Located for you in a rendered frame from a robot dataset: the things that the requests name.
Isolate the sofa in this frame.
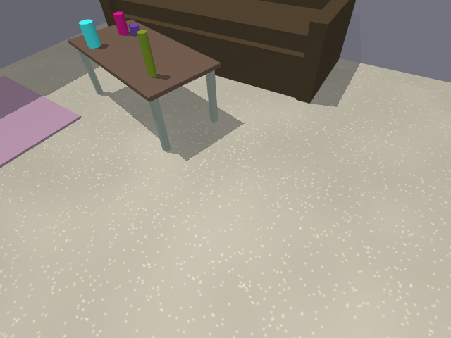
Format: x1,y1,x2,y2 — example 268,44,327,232
99,0,356,104

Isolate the coffee table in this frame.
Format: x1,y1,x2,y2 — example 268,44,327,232
68,20,221,152

